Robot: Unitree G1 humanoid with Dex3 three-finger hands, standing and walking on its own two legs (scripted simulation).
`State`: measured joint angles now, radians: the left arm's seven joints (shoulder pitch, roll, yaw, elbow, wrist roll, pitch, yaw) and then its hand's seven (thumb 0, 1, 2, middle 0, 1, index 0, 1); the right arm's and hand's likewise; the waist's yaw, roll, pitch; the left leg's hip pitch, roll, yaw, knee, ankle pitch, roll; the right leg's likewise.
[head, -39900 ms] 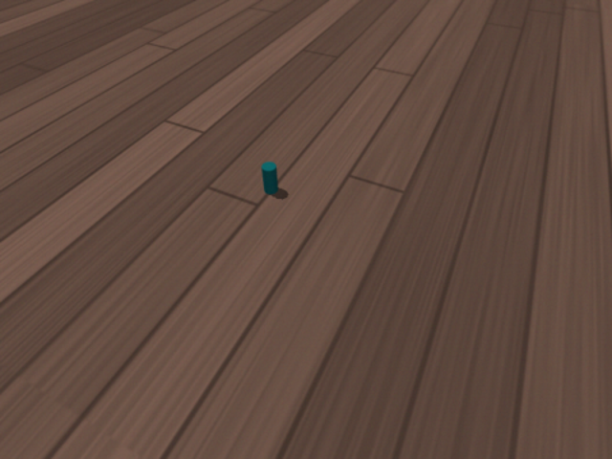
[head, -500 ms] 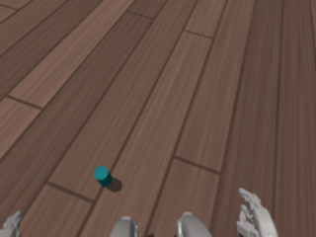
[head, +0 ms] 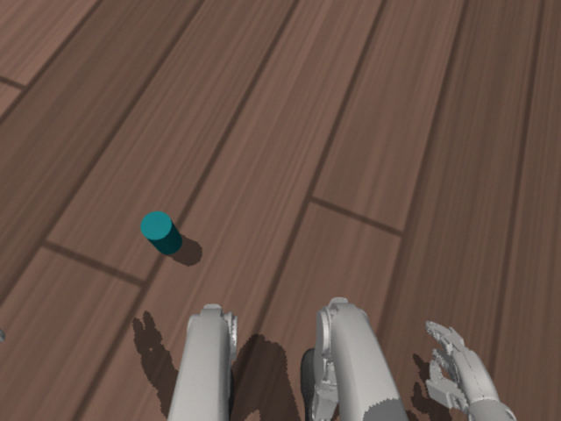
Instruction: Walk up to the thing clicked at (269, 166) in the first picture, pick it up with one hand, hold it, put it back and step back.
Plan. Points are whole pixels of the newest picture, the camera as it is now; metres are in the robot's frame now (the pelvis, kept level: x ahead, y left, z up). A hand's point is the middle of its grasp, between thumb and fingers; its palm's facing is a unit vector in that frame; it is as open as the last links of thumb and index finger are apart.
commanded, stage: go down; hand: left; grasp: from the side
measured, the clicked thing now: (163, 234) +0.49 +0.26 -0.44
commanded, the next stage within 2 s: approach in 1.34 s
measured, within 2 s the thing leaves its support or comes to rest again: neither
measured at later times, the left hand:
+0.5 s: hand out of the picture +0.34 +0.43 -0.09, palm faces +0.34 -0.93 -0.12, open 17.3 cm
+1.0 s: hand out of the picture +0.36 +0.46 -0.12, palm faces +0.36 -0.93 -0.08, open 17.4 cm
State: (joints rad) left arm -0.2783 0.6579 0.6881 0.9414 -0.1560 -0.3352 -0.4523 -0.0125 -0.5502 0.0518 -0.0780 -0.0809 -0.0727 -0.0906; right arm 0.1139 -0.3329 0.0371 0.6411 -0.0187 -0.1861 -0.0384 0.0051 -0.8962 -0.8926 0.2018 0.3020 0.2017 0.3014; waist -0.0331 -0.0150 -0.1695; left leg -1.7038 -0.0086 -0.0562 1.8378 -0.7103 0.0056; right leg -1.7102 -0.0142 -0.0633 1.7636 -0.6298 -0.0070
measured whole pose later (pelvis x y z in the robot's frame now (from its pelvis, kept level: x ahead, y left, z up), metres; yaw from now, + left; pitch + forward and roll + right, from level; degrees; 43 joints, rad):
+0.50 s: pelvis -0.03 +0.00 -0.10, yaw -2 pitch +33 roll -6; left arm -0.55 0.91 0.88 1.15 -0.16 -0.39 -0.60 -0.01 -0.50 0.03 -0.06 -0.06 -0.06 -0.07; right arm 0.12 -0.37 0.10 0.68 -0.04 -0.17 -0.04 0.00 -0.90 -0.90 0.20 0.30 0.20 0.30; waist -0.08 -0.03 -0.11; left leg -2.01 -0.01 -0.09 2.15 -0.71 0.01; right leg -2.00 -0.02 -0.10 2.04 -0.61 -0.01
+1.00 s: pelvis -0.04 +0.01 -0.14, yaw -3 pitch +30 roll -8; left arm -0.66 1.03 0.94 1.21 -0.15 -0.40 -0.64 -0.01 -0.54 0.07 -0.06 -0.08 -0.05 -0.09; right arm 0.11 -0.39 0.15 0.67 -0.07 -0.16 -0.02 0.00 -0.91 -0.90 0.20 0.30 0.20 0.30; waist -0.10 -0.04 -0.05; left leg -2.14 -0.02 -0.11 2.31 -0.70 0.02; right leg -2.10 -0.03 -0.11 2.17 -0.60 0.00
